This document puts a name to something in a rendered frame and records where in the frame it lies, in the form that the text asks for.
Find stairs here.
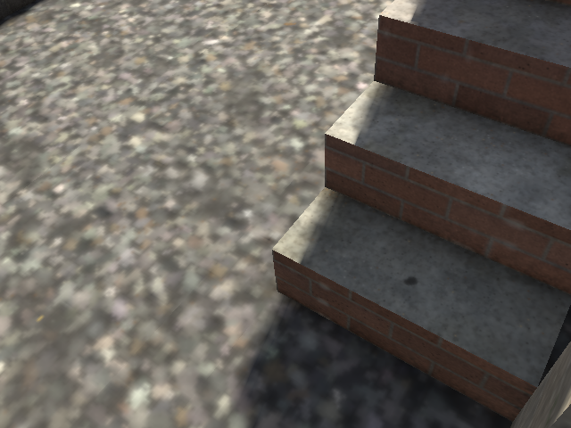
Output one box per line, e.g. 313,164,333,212
272,0,571,422

